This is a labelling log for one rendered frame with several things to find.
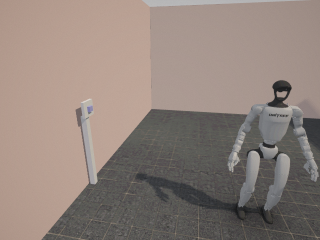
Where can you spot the robot right upper arm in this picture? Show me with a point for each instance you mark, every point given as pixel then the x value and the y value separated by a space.
pixel 256 109

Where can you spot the robot right forearm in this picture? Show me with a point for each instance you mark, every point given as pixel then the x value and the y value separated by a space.
pixel 239 140

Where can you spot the humanoid robot torso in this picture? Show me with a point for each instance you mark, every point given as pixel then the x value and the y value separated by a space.
pixel 273 125

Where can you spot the panel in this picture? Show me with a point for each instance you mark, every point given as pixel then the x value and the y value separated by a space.
pixel 86 128

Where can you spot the robot left upper arm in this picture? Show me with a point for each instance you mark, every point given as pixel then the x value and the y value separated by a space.
pixel 297 117

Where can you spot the left robot hand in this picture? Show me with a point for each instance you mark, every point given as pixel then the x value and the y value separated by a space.
pixel 313 166

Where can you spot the robot left forearm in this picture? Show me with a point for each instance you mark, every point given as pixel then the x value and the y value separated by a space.
pixel 305 147

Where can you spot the right robot shin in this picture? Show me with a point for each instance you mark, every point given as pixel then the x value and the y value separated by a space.
pixel 244 197

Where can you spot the right robot hand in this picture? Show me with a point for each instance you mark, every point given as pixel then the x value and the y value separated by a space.
pixel 232 158

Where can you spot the button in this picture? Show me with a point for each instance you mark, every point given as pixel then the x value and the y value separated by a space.
pixel 89 108

